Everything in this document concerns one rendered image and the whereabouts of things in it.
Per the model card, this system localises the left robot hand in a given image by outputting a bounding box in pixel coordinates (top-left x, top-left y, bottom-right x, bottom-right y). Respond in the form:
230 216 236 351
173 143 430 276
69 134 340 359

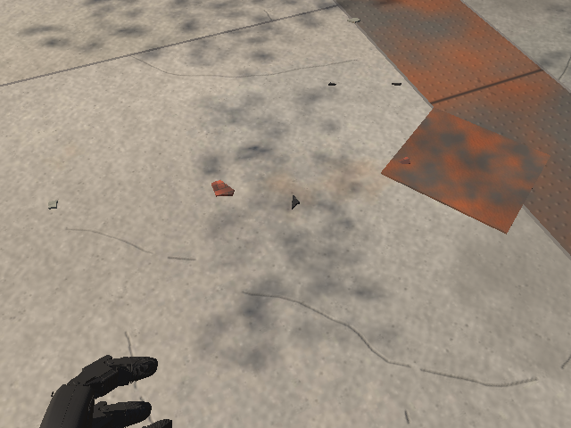
39 355 172 428

